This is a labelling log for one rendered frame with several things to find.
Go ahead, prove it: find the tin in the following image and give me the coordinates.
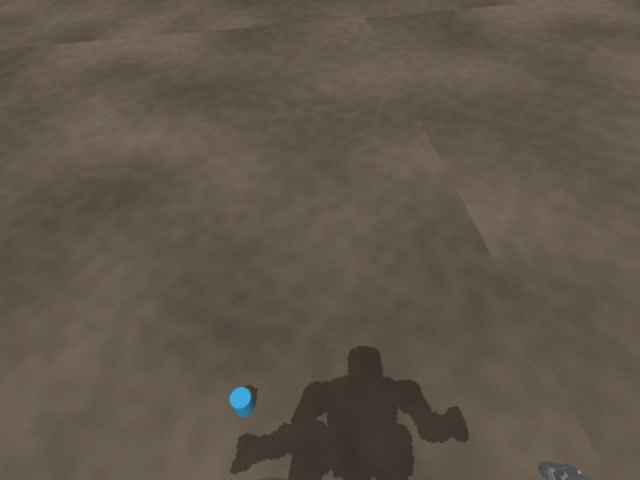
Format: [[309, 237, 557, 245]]
[[230, 387, 255, 417]]

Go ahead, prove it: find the right robot hand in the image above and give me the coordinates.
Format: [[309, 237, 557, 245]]
[[538, 462, 594, 480]]

